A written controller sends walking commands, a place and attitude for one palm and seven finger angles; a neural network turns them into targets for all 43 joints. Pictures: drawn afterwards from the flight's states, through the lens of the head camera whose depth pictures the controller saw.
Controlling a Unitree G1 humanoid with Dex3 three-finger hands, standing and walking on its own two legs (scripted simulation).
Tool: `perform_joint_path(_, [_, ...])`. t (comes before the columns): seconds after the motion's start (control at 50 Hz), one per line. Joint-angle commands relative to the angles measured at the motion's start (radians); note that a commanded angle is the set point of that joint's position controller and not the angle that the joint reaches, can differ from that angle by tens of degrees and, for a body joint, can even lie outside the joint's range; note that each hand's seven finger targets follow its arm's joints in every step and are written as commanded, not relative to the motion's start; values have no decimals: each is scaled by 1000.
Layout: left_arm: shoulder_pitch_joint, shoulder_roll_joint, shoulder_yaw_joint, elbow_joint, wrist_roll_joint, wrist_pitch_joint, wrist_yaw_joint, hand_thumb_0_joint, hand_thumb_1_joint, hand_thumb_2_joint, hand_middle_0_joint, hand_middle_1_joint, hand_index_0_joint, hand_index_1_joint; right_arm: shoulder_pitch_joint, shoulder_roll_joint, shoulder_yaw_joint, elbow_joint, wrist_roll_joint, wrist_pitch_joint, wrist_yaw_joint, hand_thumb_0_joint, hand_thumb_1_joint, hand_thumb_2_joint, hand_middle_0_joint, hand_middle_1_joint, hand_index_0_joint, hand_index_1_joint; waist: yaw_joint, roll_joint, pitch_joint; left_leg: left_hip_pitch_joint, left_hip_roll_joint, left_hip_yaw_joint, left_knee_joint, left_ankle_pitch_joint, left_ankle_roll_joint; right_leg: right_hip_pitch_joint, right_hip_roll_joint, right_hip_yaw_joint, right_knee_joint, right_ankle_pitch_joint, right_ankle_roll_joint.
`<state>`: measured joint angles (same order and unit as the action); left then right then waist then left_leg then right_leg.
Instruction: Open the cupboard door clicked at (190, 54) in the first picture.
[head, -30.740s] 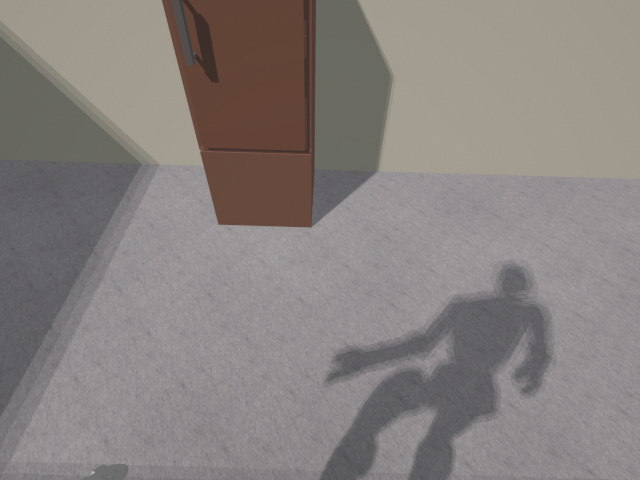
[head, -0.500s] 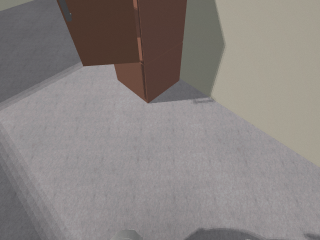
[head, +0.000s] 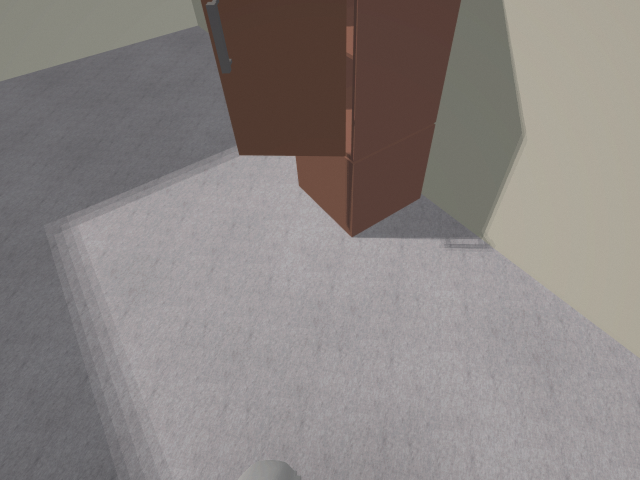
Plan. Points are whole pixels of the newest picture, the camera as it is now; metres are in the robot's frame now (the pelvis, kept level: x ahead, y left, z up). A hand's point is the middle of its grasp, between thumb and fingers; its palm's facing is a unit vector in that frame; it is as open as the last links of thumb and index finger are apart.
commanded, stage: take the last steps up to it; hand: left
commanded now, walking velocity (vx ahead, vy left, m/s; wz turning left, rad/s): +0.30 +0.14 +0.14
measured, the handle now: (221, 36) +1.11 +0.36 +0.06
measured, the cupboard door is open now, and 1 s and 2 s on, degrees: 51 51 51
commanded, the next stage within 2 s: come to a stop and stand still in 1.36 s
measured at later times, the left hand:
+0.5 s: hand (161, 442) +0.19 +0.28 -0.16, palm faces +0.08 -0.98 -0.20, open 7.4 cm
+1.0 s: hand (177, 383) +0.28 +0.28 -0.17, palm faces +0.13 -0.98 -0.17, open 7.3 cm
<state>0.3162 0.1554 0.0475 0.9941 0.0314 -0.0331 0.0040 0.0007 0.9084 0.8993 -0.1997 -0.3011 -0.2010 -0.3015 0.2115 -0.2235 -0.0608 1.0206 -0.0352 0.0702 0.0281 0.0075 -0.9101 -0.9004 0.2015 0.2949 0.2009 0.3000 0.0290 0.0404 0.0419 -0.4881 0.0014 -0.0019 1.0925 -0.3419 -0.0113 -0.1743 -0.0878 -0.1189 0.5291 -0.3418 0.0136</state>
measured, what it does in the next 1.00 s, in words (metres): walks ahead: left foot, then right foot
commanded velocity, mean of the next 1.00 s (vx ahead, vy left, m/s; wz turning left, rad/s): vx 0.30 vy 0.06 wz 0.00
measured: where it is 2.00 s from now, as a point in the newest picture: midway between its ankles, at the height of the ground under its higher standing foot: (303, 378)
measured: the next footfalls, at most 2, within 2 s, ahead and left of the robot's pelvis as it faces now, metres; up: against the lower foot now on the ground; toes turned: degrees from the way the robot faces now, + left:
left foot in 0.26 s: +0.18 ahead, +0.19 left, +0.00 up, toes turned +11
right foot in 0.64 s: +0.29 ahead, -0.02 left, +0.00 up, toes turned -7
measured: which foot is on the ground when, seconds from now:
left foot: up 0.00-0.24, down 0.26-0.64, up 0.66-1.00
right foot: down 0.00-0.26, up 0.28-0.62, down 0.64-1.00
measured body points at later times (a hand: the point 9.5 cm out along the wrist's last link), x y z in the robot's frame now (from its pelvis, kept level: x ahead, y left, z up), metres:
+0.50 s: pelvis +0.14 +0.09 +0.00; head +0.17 +0.08 +0.45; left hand +0.19 +0.33 -0.15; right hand +0.19 -0.15 -0.15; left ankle +0.14 +0.19 -0.74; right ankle +0.18 -0.02 -0.69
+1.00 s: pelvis +0.33 +0.11 +0.00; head +0.36 +0.12 +0.45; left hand +0.28 +0.33 -0.15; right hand +0.41 -0.12 -0.15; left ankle +0.41 +0.24 -0.71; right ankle +0.26 -0.01 -0.74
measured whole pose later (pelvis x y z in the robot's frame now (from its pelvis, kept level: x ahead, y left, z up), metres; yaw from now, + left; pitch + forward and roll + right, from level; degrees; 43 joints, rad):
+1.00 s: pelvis +0.33 +0.11 +0.00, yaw +3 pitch +0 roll +0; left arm 0.35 0.16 0.04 1.11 0.03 -0.06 0.00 0.00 0.93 0.90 -0.20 -0.30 -0.20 -0.30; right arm 0.18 -0.18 -0.05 1.05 -0.03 -0.01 0.03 0.01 -0.92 -0.90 0.20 0.29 0.20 0.30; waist 0.04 -0.02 0.05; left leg -0.44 0.07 0.11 0.63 -0.23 -0.02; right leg -0.04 -0.07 -0.15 0.37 -0.32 0.02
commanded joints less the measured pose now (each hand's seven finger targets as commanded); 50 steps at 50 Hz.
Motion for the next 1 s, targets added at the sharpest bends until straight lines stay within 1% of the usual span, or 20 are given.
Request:
perform_joint_path(0.0, [49, 164, 37, -6, -6, -44, 11, 0, 900, 900, -200, -300, -200, -300, -100, -34, -12, -105, 12, -50, 20, 0, -900, -900, 200, 300, 200, 300, -1, -208, 60, -182, 71, 16, -41, 115, -31, 79, -249, 143, -352, 160, -87])
perform_joint_path(0.08, [136, 180, 37, 53, -2, -46, 10, 0, 900, 900, -200, -300, -200, -300, -153, 11, 5, -114, 17, -62, 29, 0, -900, -900, 200, 300, 200, 300, 35, -187, 44, -117, 47, 97, -287, 102, -24, 153, -245, 63, -298, 368, -93])
perform_joint_path(0.14, [127, 190, 38, 71, 3, -38, 10, 0, 900, 900, -200, -300, -200, -300, -156, 13, 11, -116, 18, -77, 31, 0, -900, -900, 200, 300, 200, 300, 35, -271, 35, 1, 24, 131, -436, 78, -3, 136, -247, 31, -250, 388, -79])
perform_joint_path(0.2, [64, 188, 42, 58, -4, -26, 7, 0, 900, 900, -200, -300, -200, -300, 73, -48, -2, -46, 11, -100, 11, 0, -900, -900, 200, 300, 200, 300, -84, -162, -46, 378, -22, 176, -621, 117, 26, -9, -193, -43, -10, 402, -47])
perform_joint_path(0.22, [85, 133, 33, 42, -10, -21, -1, 0, 900, 900, -200, -300, -200, -300, 223, -148, -27, -4, 1, -109, -6, 0, -900, -900, 200, 300, 200, 300, -139, 59, -158, 613, 123, 8, -630, 114, 75, -164, -117, -93, 246, 210, -14])
perform_joint_path(0.24, [68, 78, 19, 3, -18, -19, -7, 0, 900, 900, -200, -300, -200, -300, 335, -242, -55, 17, -3, -108, -25, 0, -900, -900, 200, 300, 200, 300, -167, 280, -212, 722, 346, -341, -733, 117, 169, -396, 13, -82, 530, -264, 17])
perform_joint_path(0.26, [-13, 67, 15, -34, -16, -20, 0, 0, 900, 900, -200, -300, -200, -300, 341, -256, -53, 26, -1, -100, -36, 0, -900, -900, 200, 300, 200, 300, -172, 186, -172, 650, 411, -381, -797, 100, 226, -472, 11, 26, 697, -287, -24])
perform_joint_path(0.3, [-90, 67, 18, -30, -15, -13, -2, 0, 900, 900, -200, -300, -200, -300, 183, -159, -31, -15, 4, -109, -46, 0, -900, -900, 200, 300, 200, 300, -115, 216, -62, 427, 379, -308, -860, -68, 223, -521, -50, 93, 790, -133, -33])
perform_joint_path(0.32, [-80, 68, 21, -13, -10, -6, -9, 0, 900, 900, -200, -300, -200, -300, 130, -108, -16, -27, 1, -113, -48, 0, -900, -900, 200, 300, 200, 300, -81, 154, 2, 325, 354, -251, -892, -74, 202, -487, -67, 99, 760, -77, -32])
perform_joint_path(0.38, [-26, 32, 16, 14, -6, 10, -20, 0, 900, 900, -200, -300, -200, -300, 98, -76, -4, -22, 2, -135, -50, 0, -900, -900, 200, 300, 200, 300, -24, 53, -1, 256, 307, -114, -917, 70, 185, -381, -68, 80, 591, -11, -20])
perform_joint_path(0.52, [-100, 48, 21, -39, -5, 17, -28, 0, 900, 900, -200, -300, -200, -300, 82, -95, -13, -6, -1, -122, -36, 0, -900, -900, 200, 300, 200, 300, -2, 21, 43, 182, 279, -32, -921, -58, 190, -156, -15, 27, 198, 75, -12])
perform_joint_path(0.58, [6, 94, 35, -11, -1, 4, -23, 0, 900, 900, -200, -300, -200, -300, 65, -77, -5, 5, 4, -115, -32, 0, -900, -900, 200, 300, 200, 300, 54, -64, 20, 107, 190, 29, -732, -104, 120, 82, 15, 23, 20, 89, -19])
perform_joint_path(0.6, [95, 154, 47, 13, 4, -10, -17, 0, 900, 900, -200, -300, -200, -300, 69, -45, 1, -1, 13, -117, -28, 0, -900, -900, 200, 300, 200, 300, 92, -188, -11, 11, 83, 121, -485, -105, 71, 210, -96, 189, -114, -32, -59])
perform_joint_path(0.62, [180, 241, 63, 35, -1, -18, -10, 0, 900, 900, -200, -300, -200, -300, 74, -5, 7, -29, 16, -117, -19, 0, -900, -900, 200, 300, 200, 300, 107, -411, -26, -176, -22, 177, -186, -250, 27, 320, -324, 555, -294, -84, -168])
perform_joint_path(0.64, [186, 232, 60, 32, -12, -20, 3, 0, 900, 900, -200, -300, -200, -300, 39, -53, -2, -43, 10, -109, -21, 0, -900, -900, 200, 300, 200, 300, 101, -370, -10, -205, 19, 56, -7, -248, 27, 251, -384, 661, -364, -101, -219])
perform_joint_path(0.66, [110, 203, 52, 18, -12, -25, 8, 0, 900, 900, -200, -300, -200, -300, -6, -51, -7, -37, 11, -113, -22, 0, -900, -900, 200, 300, 200, 300, 73, -295, 34, -245, 51, 5, 79, -138, 24, 196, -362, 619, -357, -55, -230])
perform_joint_path(0.7, [25, 131, 29, -6, -17, -38, 9, 0, 900, 900, -200, -300, -200, -300, 4, -20, -1, -15, 10, -108, -18, 0, -900, -900, 200, 300, 200, 300, 14, -118, 20, -170, 101, -14, 35, 24, 4, 104, -279, 368, -336, 154, -177])
perform_joint_path(0.76, [12, 93, 25, 8, -14, -57, 6, 0, 900, 900, -200, -300, -200, -300, 70, 24, 3, 17, 8, -91, -11, 0, -900, -900, 200, 300, 200, 300, -27, -161, -8, -79, 103, 37, -102, 96, -21, 66, -200, 156, -331, 360, -143])
perform_joint_path(0.92, [65, 159, 26, 83, -9, -47, 0, 0, 900, 900, -200, -300, -200, -300, -74, 23, 10, -46, 14, -107, 9, 0, -900, -900, 200, 300, 200, 300, 12, -196, 32, 14, 56, 118, -453, 105, -6, 99, -214, 121, -291, 327, -146])
perform_joint_path(0.98, [23, 162, 33, 84, -13, -34, 0, 0, 900, 900, -200, -300, -200, -300, 53, -16, 1, -6, 9, -121, -2, 0, -900, -900, 200, 300, 200, 300, -71, -124, 15, 298, 15, 153, -613, 147, 11, -32, -166, 68, -143, 273, -106])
